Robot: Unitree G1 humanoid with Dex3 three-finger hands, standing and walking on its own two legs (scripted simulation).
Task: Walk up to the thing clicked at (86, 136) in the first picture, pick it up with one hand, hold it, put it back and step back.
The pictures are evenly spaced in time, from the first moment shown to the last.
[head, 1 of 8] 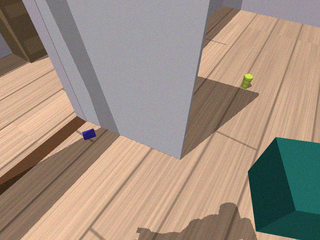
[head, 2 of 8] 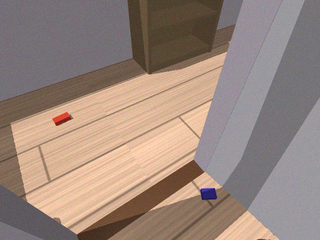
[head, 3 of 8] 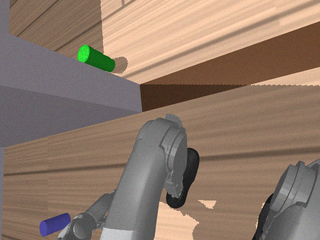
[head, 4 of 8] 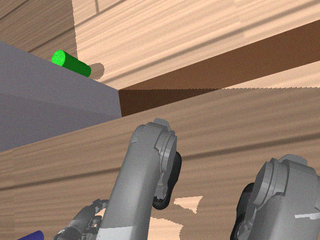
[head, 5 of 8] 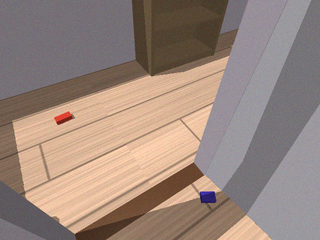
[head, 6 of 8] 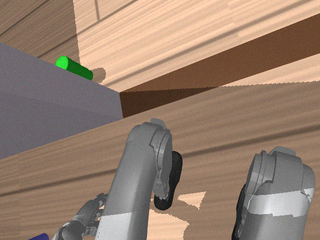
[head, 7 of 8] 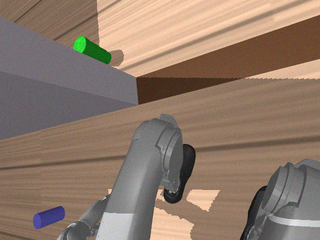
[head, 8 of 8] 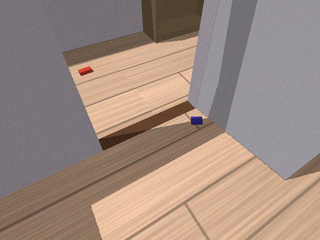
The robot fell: no
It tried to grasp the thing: no
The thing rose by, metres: 0.00
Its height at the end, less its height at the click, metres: +0.00
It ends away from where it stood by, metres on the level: 0.00
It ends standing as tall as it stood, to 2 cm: yes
